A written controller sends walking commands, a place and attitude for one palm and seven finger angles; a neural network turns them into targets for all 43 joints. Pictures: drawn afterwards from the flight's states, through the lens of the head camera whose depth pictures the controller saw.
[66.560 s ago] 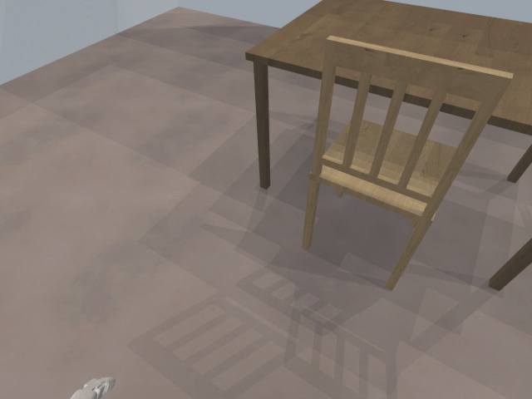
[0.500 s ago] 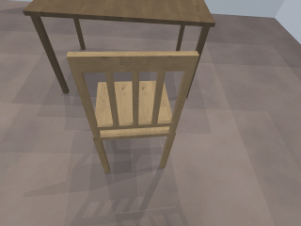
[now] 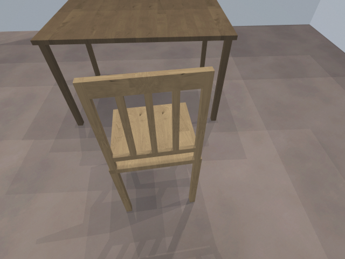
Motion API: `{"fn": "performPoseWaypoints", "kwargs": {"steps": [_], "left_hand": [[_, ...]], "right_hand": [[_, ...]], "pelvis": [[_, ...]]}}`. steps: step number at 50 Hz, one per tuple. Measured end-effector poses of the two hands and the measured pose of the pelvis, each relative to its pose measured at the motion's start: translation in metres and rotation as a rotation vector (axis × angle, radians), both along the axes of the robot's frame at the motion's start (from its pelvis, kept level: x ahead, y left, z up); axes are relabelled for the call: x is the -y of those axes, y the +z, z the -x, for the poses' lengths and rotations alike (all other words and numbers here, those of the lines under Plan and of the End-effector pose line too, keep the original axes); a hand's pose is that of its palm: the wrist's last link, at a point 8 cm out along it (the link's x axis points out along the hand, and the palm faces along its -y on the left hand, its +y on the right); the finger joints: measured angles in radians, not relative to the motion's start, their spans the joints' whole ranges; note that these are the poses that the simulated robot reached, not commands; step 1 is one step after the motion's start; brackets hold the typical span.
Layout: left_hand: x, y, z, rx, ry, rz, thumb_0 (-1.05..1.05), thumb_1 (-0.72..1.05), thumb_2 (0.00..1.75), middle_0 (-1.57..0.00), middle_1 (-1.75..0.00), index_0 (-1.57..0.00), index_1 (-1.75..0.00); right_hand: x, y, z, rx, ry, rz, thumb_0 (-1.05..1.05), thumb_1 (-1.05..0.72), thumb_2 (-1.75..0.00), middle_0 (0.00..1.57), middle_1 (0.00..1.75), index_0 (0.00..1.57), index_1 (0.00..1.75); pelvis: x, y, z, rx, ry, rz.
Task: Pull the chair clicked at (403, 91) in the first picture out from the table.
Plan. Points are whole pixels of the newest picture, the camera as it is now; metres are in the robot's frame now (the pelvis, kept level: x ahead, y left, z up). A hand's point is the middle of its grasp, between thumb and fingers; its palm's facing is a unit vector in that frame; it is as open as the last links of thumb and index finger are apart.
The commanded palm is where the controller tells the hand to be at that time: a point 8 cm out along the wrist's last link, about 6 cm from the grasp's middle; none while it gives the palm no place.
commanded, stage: let the arm hang, fingers relaxed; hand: left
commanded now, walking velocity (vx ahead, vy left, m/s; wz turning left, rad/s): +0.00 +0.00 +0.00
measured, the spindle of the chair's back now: (151, 125) +0.57 +0.11 -0.07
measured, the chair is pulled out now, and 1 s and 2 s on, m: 0.50 0.50 0.50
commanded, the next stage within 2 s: look to check the result in 0.18 s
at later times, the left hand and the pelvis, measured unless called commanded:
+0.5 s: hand out of the picture -0.03 +0.14 -0.18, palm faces +0.03 -0.99 -0.17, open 7.4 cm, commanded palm none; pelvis +0.00 -0.01 +0.00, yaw +0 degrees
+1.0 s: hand out of the picture -0.03 +0.14 -0.18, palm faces +0.03 -0.99 -0.16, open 7.4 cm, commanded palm none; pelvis +0.00 -0.01 +0.00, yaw +0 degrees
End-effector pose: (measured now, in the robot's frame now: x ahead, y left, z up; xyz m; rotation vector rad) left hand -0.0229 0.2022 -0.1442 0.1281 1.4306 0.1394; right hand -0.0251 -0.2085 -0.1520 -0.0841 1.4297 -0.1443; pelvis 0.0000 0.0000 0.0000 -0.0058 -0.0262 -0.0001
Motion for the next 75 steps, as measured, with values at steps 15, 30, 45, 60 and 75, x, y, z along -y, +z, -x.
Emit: {"fn": "performPoseWaypoints", "kwargs": {"steps": [15,30,45,60,75], "left_hand": [[0.011,-0.003,0.008,-0.033,0.010,0.016,0.00,0.90,0.90,-0.20,-0.30,-0.20,-0.30],[0.010,-0.002,0.005,-0.023,0.012,0.006,0.00,0.90,0.90,-0.20,-0.30,-0.20,-0.30],[0.015,-0.002,0.008,-0.025,0.012,0.015,0.00,0.90,0.90,-0.20,-0.30,-0.20,-0.30],[0.016,-0.002,0.013,-0.040,0.014,0.014,0.00,0.90,0.90,-0.20,-0.30,-0.20,-0.30],[0.018,-0.002,0.009,-0.025,0.011,0.013,0.00,0.90,0.90,-0.20,-0.30,-0.20,-0.30]], "right_hand": [[-0.003,0.002,0.015,-0.045,-0.027,-0.004,0.00,-0.91,-0.89,0.19,0.29,0.20,0.30],[-0.006,0.000,0.010,-0.031,-0.028,-0.013,0.00,-0.91,-0.89,0.19,0.29,0.20,0.30],[-0.003,0.001,0.016,-0.038,-0.028,-0.007,0.00,-0.91,-0.89,0.19,0.29,0.20,0.30],[-0.002,0.002,0.022,-0.056,-0.034,-0.006,0.00,-0.91,-0.89,0.19,0.29,0.20,0.30],[-0.002,0.001,0.018,-0.042,-0.032,-0.013,0.00,-0.91,-0.89,0.19,0.29,0.20,0.30]], "pelvis": [[0.005,0.000,-0.001,-0.005,-0.002,0.002],[0.007,0.000,-0.001,-0.004,-0.002,0.001],[0.008,0.000,0.002,-0.003,-0.003,0.000],[0.010,0.000,0.002,-0.004,-0.004,0.001],[0.012,0.000,0.003,-0.003,-0.005,-0.001]]}}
